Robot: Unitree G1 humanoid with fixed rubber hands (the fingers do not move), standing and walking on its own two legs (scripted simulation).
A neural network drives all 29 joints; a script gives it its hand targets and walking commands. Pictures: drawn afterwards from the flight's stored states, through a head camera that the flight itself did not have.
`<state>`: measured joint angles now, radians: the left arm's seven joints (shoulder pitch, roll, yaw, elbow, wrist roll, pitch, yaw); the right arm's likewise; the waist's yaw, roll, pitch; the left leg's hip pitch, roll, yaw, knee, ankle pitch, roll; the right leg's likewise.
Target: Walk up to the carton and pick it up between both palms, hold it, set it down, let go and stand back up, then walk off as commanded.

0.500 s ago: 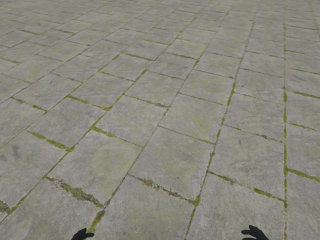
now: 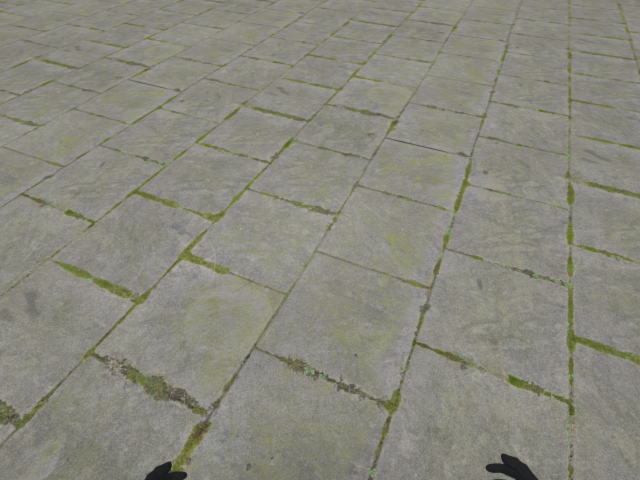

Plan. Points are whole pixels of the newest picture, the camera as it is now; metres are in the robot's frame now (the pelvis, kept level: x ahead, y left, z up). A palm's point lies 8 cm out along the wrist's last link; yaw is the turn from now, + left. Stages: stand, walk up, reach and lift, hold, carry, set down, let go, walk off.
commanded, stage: stand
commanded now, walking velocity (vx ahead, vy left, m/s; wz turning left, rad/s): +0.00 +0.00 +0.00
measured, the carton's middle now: out of the picture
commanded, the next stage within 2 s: none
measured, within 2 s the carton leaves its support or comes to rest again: neither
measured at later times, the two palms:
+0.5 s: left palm out of the picture +0.12 +0.24 -0.10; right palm out of the picture +0.11 -0.25 -0.10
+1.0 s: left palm out of the picture +0.11 +0.24 -0.11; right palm out of the picture +0.10 -0.26 -0.10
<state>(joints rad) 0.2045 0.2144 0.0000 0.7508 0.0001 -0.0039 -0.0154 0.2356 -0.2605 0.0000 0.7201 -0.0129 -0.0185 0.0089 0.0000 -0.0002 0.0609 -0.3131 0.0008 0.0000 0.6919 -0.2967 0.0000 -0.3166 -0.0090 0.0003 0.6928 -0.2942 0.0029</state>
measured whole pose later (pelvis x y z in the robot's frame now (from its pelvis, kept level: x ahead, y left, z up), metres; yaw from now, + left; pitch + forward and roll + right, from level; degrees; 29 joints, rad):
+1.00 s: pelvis +0.00 +0.00 +0.00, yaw +0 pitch -5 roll +0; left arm 0.20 0.23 0.00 0.81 0.00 -0.01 -0.02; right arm 0.24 -0.28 0.00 0.78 -0.01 -0.02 0.01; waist 0.00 0.00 0.06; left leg -0.31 0.00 0.00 0.69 -0.30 0.00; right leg -0.32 -0.01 0.00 0.69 -0.30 0.00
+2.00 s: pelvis +0.00 +0.00 +0.00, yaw +0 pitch -4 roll +0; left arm 0.20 0.23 0.00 0.83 0.00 -0.01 -0.02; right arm 0.24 -0.28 0.00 0.79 -0.01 -0.03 0.01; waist 0.00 0.00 0.05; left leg -0.31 0.00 0.00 0.69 -0.30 0.00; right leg -0.32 -0.01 0.00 0.69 -0.30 0.00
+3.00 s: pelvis +0.02 +0.09 -0.01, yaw +20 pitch -1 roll -5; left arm 0.23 0.40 0.02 0.79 0.01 -0.02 0.05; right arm 0.25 -0.37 -0.01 0.76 -0.06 0.07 0.15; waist -0.01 -0.04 0.01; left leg -0.46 0.04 0.01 0.85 -0.38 0.05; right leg -0.32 -0.15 -0.16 0.90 -0.52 0.04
